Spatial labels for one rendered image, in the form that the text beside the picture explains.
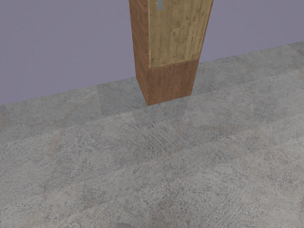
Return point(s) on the cupboard door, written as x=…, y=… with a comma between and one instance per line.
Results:
x=175, y=33

